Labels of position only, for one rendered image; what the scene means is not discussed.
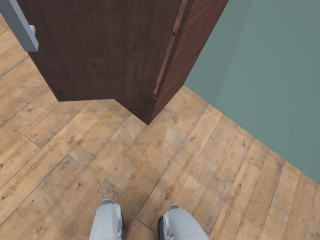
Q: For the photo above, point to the cupboard door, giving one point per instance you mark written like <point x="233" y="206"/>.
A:
<point x="100" y="49"/>

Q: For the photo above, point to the left robot thigh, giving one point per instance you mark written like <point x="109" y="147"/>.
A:
<point x="106" y="223"/>

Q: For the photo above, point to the robot thigh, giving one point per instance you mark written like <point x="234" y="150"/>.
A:
<point x="180" y="225"/>
<point x="106" y="223"/>

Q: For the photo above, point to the right robot thigh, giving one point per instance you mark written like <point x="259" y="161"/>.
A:
<point x="180" y="225"/>

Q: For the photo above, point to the handle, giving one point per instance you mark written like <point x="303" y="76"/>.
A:
<point x="14" y="17"/>

